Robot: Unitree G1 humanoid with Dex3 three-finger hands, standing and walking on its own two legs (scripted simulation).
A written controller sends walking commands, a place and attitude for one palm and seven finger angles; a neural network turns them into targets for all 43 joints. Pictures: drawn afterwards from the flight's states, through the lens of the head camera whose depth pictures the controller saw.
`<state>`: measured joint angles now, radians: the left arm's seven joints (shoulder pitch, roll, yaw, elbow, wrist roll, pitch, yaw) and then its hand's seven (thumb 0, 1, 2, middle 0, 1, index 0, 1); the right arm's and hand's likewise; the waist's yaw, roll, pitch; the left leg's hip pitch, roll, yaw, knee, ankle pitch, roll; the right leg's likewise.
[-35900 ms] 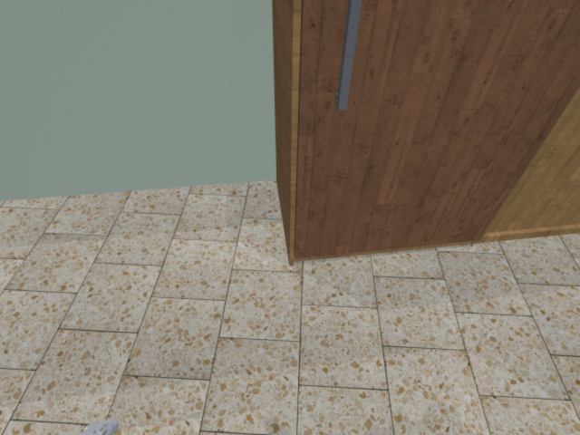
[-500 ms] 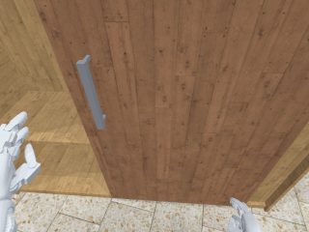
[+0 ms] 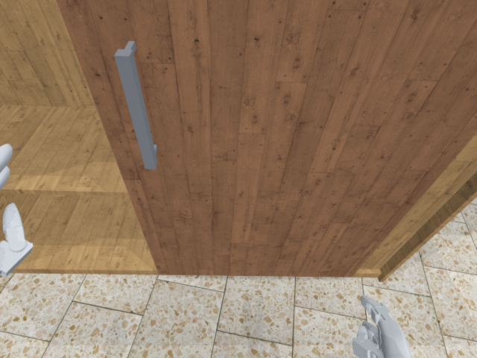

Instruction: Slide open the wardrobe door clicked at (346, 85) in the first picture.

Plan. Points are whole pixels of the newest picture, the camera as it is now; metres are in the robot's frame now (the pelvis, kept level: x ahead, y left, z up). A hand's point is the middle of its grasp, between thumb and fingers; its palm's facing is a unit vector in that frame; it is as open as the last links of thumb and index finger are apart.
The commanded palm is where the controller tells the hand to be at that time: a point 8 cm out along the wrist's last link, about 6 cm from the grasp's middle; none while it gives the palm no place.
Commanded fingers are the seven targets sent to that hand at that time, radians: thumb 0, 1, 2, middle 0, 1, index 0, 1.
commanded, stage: step back with the hand held close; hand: left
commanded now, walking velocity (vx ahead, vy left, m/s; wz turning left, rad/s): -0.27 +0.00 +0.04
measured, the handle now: (142, 112) +0.51 +0.23 +0.13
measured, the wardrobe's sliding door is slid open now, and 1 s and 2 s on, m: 0.66 0.66 0.66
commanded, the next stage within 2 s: stop stepping back and stand still in 0.82 s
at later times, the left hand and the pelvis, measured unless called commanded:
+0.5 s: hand out of the picture +0.10 +0.27 +0.18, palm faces +0.50 -0.76 -0.41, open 7.4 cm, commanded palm +0.03 +0.30 +0.18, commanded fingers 0.00 0.90 0.90 -0.20 -0.30 -0.20 -0.30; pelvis -0.08 -0.01 -0.01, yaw +5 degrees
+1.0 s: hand out of the picture -0.02 +0.28 +0.18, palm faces +0.46 -0.80 -0.39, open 7.4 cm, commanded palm -0.09 +0.30 +0.18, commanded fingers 0.00 0.90 0.90 -0.20 -0.30 -0.20 -0.30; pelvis -0.22 +0.00 +0.00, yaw +1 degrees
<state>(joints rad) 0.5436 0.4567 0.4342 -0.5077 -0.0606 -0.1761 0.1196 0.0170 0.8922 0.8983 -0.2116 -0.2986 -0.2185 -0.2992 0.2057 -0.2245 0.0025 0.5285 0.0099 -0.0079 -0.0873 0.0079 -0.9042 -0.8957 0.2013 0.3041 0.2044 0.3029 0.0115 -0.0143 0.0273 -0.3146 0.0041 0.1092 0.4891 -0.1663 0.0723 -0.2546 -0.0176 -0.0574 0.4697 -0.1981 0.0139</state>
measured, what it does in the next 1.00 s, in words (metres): walks backwards: right foot, then left foot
